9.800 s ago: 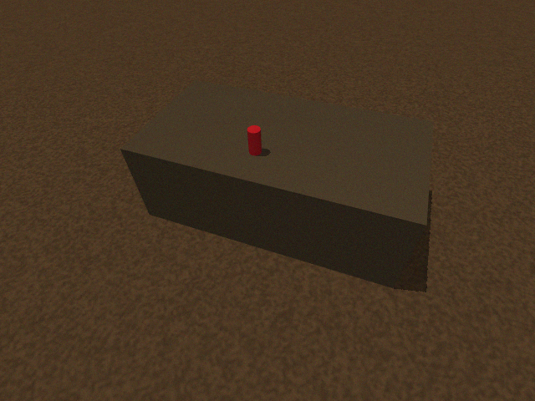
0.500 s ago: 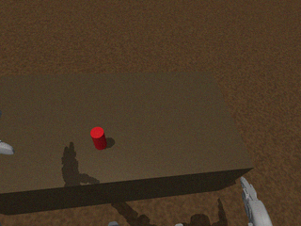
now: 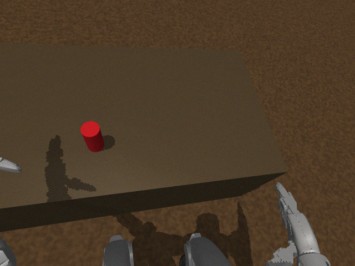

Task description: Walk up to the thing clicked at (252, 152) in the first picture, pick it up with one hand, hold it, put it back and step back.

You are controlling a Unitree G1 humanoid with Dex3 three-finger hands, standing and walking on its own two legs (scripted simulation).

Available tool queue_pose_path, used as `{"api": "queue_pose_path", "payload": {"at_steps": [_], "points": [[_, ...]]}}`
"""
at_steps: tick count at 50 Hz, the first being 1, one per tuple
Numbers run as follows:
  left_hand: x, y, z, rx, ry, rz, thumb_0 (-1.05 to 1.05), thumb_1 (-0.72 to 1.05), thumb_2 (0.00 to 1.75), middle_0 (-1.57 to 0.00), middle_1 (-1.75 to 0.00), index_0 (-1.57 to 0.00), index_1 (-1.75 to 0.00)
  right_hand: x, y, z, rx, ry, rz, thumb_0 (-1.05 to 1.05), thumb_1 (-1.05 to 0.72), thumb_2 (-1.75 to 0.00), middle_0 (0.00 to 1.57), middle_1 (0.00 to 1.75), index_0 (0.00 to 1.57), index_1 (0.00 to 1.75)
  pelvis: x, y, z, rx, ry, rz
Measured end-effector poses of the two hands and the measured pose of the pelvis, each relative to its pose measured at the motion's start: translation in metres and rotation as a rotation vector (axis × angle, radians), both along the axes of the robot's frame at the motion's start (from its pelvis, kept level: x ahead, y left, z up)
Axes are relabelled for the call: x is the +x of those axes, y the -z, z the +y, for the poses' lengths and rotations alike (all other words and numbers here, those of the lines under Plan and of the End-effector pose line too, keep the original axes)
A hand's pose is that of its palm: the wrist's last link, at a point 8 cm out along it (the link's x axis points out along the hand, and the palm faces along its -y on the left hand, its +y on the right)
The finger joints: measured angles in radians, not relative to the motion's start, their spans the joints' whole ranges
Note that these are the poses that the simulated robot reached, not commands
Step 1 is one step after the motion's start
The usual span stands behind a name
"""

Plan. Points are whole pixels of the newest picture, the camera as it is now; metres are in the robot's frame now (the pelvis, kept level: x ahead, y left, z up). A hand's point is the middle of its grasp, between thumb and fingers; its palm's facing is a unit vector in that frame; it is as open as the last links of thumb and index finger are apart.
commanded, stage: approach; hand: left
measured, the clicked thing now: (93, 137) +0.52 +0.19 -0.20
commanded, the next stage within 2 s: close in in 0.20 s
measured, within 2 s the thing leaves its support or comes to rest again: neither
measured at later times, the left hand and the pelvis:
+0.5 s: hand (78, 153) +0.46 +0.22 -0.19, palm faces +0.06 -1.00 +0.05, open 17.5 cm; pelvis -0.05 +0.00 -0.13, yaw -4 degrees
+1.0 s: hand (94, 146) +0.48 +0.18 -0.19, palm faces +0.11 -0.99 +0.02, open 17.3 cm; pelvis -0.03 +0.00 -0.13, yaw -3 degrees
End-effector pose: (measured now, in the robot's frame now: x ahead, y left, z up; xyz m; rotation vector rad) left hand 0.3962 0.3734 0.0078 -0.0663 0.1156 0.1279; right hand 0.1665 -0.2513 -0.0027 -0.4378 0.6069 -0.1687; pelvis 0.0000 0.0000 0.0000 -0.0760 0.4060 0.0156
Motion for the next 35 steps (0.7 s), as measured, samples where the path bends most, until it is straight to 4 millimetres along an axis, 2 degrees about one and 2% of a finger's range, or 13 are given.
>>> {"api": "queue_pose_path", "payload": {"at_steps": [10,21,27,35], "points": [[0.02,0.096,-0.034,0.006,0.021,-0.036,-0.01,-0.54,0.04,-0.05,-0.06,-0.04,-0.07,-0.028,0.002,-0.019,-0.175,0.001,-0.04,-0.01,0.53,-0.06,0.06,0.05,0.06,0.05,-0.023,0.054,-0.005,-0.027,0.01,0.093],[0.036,0.177,-0.086,0.006,0.083,-0.022,-0.01,-0.57,0.04,-0.05,-0.09,-0.05,-0.08,-0.048,0.016,-0.008,-0.244,-0.03,-0.126,-0.01,0.52,-0.06,0.06,0.05,0.06,0.05,-0.043,0.111,-0.004,-0.043,0.031,0.154],[0.042,0.198,-0.102,0.018,0.055,-0.053,-0.01,-0.55,0.04,-0.05,-0.1,-0.06,-0.08,-0.058,0.014,-0.007,-0.295,-0.036,-0.128,-0.01,0.53,-0.05,0.06,0.05,0.06,0.05,-0.049,0.13,-0.005,-0.042,0.037,0.166],[0.055,0.192,-0.118,0.041,0.06,-0.054,-0.01,-0.52,0.04,-0.05,-0.1,-0.06,-0.08,-0.062,0.016,-0.012,-0.299,0.003,-0.097,-0.01,0.53,-0.05,0.06,0.05,0.06,0.05,-0.045,0.134,-0.005,-0.045,0.036,0.176]]}}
